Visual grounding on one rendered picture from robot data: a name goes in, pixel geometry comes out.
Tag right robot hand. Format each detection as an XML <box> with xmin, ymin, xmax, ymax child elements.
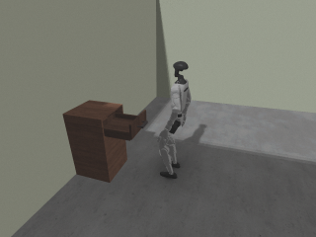
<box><xmin>182</xmin><ymin>116</ymin><xmax>187</xmax><ymax>126</ymax></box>

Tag right robot upper arm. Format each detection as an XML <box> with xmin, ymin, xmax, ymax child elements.
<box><xmin>185</xmin><ymin>79</ymin><xmax>192</xmax><ymax>103</ymax></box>

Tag left robot upper arm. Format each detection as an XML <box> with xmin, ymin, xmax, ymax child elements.
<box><xmin>171</xmin><ymin>84</ymin><xmax>181</xmax><ymax>113</ymax></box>

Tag left robot shin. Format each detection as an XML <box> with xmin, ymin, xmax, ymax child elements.
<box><xmin>159</xmin><ymin>148</ymin><xmax>173</xmax><ymax>175</ymax></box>

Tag handle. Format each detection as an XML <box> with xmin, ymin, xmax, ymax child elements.
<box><xmin>137</xmin><ymin>120</ymin><xmax>148</xmax><ymax>128</ymax></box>

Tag cabinet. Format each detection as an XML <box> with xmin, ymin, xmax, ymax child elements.
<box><xmin>62</xmin><ymin>100</ymin><xmax>127</xmax><ymax>183</ymax></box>

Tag left robot hand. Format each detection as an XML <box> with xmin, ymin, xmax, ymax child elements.
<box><xmin>157</xmin><ymin>129</ymin><xmax>169</xmax><ymax>145</ymax></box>

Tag robot left foot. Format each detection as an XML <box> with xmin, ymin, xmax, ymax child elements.
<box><xmin>160</xmin><ymin>171</ymin><xmax>178</xmax><ymax>179</ymax></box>

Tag drawer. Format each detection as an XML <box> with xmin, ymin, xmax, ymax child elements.
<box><xmin>103</xmin><ymin>110</ymin><xmax>147</xmax><ymax>141</ymax></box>

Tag robot left forearm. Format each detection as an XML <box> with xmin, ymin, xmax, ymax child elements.
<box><xmin>164</xmin><ymin>107</ymin><xmax>179</xmax><ymax>131</ymax></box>

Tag robot right forearm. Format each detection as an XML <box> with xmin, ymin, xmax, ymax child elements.
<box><xmin>182</xmin><ymin>101</ymin><xmax>191</xmax><ymax>116</ymax></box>

